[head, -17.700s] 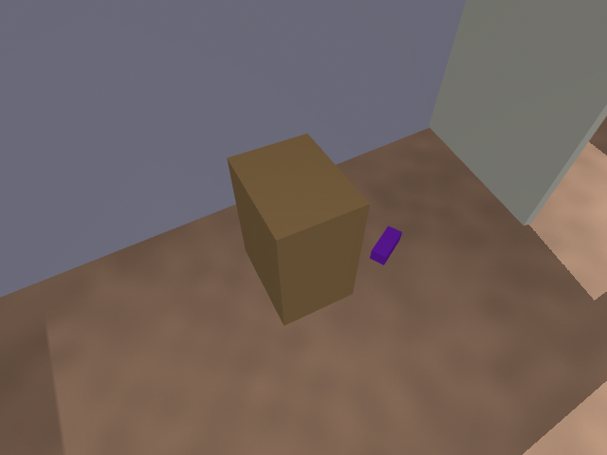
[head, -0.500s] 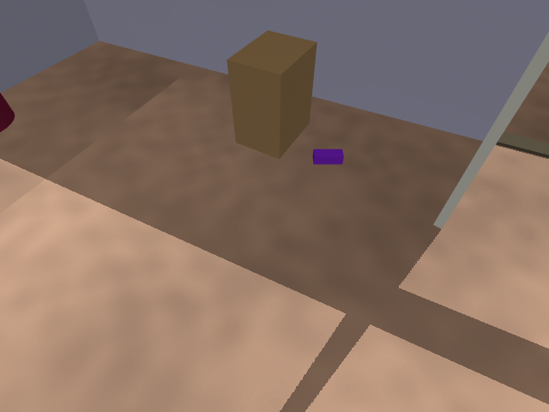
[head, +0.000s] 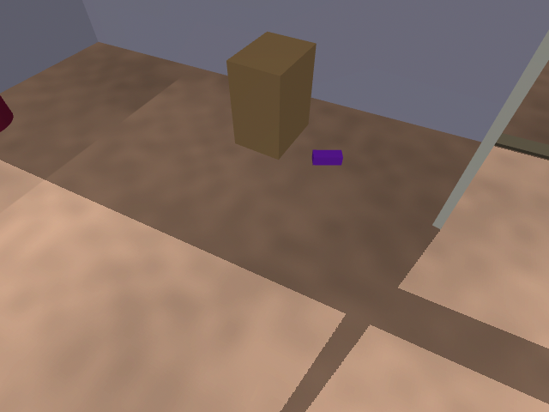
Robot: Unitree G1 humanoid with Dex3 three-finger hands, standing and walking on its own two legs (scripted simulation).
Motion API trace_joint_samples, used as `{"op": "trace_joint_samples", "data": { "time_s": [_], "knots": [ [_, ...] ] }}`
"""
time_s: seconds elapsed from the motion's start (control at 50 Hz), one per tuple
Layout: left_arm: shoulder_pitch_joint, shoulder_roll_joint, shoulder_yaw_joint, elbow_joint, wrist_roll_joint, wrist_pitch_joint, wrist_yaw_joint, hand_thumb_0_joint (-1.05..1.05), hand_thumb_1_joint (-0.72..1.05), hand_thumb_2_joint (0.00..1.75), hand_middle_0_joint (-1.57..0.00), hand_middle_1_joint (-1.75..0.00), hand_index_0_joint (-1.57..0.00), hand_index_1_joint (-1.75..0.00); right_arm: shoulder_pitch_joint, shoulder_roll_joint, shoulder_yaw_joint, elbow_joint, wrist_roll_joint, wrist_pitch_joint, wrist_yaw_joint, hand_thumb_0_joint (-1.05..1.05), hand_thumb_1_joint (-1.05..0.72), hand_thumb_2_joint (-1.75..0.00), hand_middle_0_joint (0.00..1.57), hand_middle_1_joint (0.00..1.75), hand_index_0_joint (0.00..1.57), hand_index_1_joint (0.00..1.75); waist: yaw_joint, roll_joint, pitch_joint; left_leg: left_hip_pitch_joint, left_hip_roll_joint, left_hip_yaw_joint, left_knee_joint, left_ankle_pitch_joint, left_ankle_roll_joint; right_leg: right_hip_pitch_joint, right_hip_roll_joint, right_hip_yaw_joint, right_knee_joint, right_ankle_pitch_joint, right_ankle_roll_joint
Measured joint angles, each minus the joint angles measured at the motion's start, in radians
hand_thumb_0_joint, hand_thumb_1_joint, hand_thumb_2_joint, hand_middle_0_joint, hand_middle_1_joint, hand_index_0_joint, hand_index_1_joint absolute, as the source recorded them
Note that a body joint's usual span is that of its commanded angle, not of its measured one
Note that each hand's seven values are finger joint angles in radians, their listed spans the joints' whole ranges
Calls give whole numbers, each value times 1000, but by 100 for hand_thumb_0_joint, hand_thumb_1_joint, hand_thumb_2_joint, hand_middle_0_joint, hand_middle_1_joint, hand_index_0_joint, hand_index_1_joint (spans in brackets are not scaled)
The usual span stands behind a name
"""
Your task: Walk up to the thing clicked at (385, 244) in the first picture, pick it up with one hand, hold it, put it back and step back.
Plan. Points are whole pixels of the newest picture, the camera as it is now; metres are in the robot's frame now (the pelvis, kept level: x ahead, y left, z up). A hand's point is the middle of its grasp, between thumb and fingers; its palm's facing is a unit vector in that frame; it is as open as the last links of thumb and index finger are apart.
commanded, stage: stand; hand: right
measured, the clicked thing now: (327, 157) +1.48 -0.27 -0.76
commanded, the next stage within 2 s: walk up in 0.40 s
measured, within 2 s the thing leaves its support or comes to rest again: neither
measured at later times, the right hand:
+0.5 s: hand out of the picture +0.08 -0.26 -0.15, palm faces -0.04 +0.94 -0.34, open 7.4 cm
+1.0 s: hand (444, 385) +0.20 -0.29 -0.19, palm faces +0.00 +0.93 -0.37, open 7.4 cm
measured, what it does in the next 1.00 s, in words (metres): walks ahead: right foot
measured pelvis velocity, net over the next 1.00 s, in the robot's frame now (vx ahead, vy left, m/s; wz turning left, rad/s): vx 0.19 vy -0.01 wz -0.01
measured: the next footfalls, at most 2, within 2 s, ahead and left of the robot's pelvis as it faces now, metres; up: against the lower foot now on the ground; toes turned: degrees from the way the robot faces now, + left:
right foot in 0.94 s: +0.35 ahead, -0.11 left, +0.00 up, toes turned -4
left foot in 1.44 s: +0.52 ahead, +0.15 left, +0.00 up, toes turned +6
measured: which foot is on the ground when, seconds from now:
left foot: down 0.00-0.98, up 1.00-1.00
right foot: down 0.00-0.62, up 0.64-0.92, down 0.94-1.00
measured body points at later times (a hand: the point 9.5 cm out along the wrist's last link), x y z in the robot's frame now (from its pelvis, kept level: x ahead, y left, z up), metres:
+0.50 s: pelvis +0.01 +0.00 -0.01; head +0.01 +0.00 +0.44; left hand +0.08 +0.31 -0.13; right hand +0.08 -0.31 -0.13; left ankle +0.00 +0.13 -0.74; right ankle -0.02 -0.12 -0.75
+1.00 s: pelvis +0.19 -0.01 -0.04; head +0.23 -0.02 +0.41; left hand +0.32 +0.31 -0.13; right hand +0.20 -0.34 -0.16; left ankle +0.02 +0.12 -0.72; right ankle +0.31 -0.10 -0.75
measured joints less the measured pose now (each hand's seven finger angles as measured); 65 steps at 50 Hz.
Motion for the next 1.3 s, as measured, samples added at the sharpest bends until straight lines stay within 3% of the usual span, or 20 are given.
{"op": "trace_joint_samples", "data": {
  "time_s": [0.4,0.46,0.5,0.56,0.6,0.64,0.68,0.74,0.86,0.94,0.96,0.98,1.04,1.08,1.14,1.22,1.3],
  "knots": [
    [1,2,-4,-7,0,-3,3,0,91,90,-20,-30,-20,-30,5,-3,1,-2,-1,1,0,1,-90,-90,21,30,21,30,-4,1,-3,-2,3,0,7,-8,-1,2,3,0,-3,-2,-1],
    [33,6,27,-42,14,-14,-25,0,91,90,-20,-30,-20,-30,35,-11,-28,-32,-18,-8,30,1,-90,-90,21,30,21,30,-8,2,-22,-41,0,-3,108,-149,25,-33,2,-3,96,-148,-36],
    [63,15,45,-66,20,-23,-39,0,91,90,-20,-30,-20,-30,62,-26,-44,-50,-24,-11,46,1,-90,-90,21,30,21,30,-12,7,-41,-75,2,-7,189,-228,42,-48,4,-9,139,-190,-50],
    [86,33,70,-97,26,-32,-49,0,91,90,-20,-30,-21,-30,88,-52,-62,-67,-27,-13,57,1,-90,-90,21,30,21,30,-19,10,-31,-120,13,18,284,-249,44,-37,-5,-35,164,-126,-41],
    [104,46,81,-109,28,-26,-54,0,91,90,-20,-30,-21,-30,107,-65,-71,-70,-27,-17,65,1,-90,-90,21,30,21,30,-13,3,-29,-108,19,37,292,-210,35,-24,-17,-39,196,-171,-30],
    [127,67,86,-113,27,-9,-55,0,91,90,-20,-30,-20,-30,124,-64,-80,-80,-32,-40,66,1,-90,-90,21,30,21,30,-8,-34,-33,-72,-7,69,264,-176,27,-62,-47,-10,331,-252,-49],
    [137,74,81,-108,23,7,-49,0,91,90,-20,-30,-20,-30,149,-64,-83,-104,-30,-63,59,1,-90,-90,21,30,21,30,-22,-40,-35,-40,-14,77,234,-194,34,-155,-11,54,544,-283,-51],
    [127,87,74,-122,12,1,-52,1,91,90,-20,-30,-20,-30,185,-54,-75,-129,-17,-73,46,1,-90,-90,21,30,21,30,-38,-59,-10,46,-23,79,120,-166,33,-287,26,107,699,-210,-47],
    [76,78,69,-190,12,-6,-77,1,91,90,-20,-30,-20,-30,211,-66,-70,-163,-11,-59,35,1,-90,-90,21,30,21,30,-41,-59,55,169,-33,100,23,-187,25,-422,-14,85,458,-67,-24],
    [49,57,69,-220,17,-12,-87,1,91,90,-20,-30,-20,-30,215,-84,-66,-184,-4,-54,35,1,-90,-90,21,30,21,30,-55,-28,69,215,-19,109,83,-285,5,-393,-18,24,282,53,-55],
    [41,48,73,-227,21,-19,-85,1,91,90,-20,-30,-20,-30,214,-89,-64,-184,-1,-52,32,1,-90,-90,21,30,21,30,-55,-4,75,206,4,106,151,-327,6,-379,-2,8,284,111,-63],
    [33,38,77,-238,28,-28,-83,1,91,90,-20,-30,-20,-30,207,-88,-63,-182,4,-46,28,1,-90,-90,21,30,21,30,-55,22,85,170,35,100,271,-348,16,-371,17,-11,311,93,-68],
    [35,24,77,-282,8,-50,-74,0,91,90,-20,-30,-20,-30,182,-66,-45,-185,15,-33,23,1,-90,-90,21,30,21,30,-31,26,86,-39,-10,-3,729,-315,56,-338,27,-19,337,18,-83],
    [50,15,66,-295,-4,-51,-64,0,91,90,-20,-30,-20,-30,176,-61,-31,-196,18,-40,28,1,-90,-90,21,30,21,30,-25,35,71,-156,-15,-27,855,-259,64,-279,29,-32,287,10,-85],
    [86,12,52,-299,-6,-58,-57,0,91,90,-20,-30,-20,-30,174,-61,-28,-220,13,-51,44,1,-90,-90,21,30,21,30,-18,43,45,-278,21,-18,799,-196,47,-192,33,-48,201,11,-84],
    [142,29,49,-298,1,-68,-64,0,91,90,-20,-30,-21,-30,169,-67,-44,-234,-5,-49,68,1,-90,-90,21,30,21,30,-4,38,22,-354,74,19,571,-150,15,-111,36,-56,145,-16,-89],
    [195,56,58,-289,1,-68,-70,0,91,90,-20,-30,-21,-30,159,-75,-64,-222,-12,-40,83,1,-90,-90,21,30,21,30,15,17,6,-371,91,34,395,-41,14,-55,35,-52,128,-64,-76]
  ]
}}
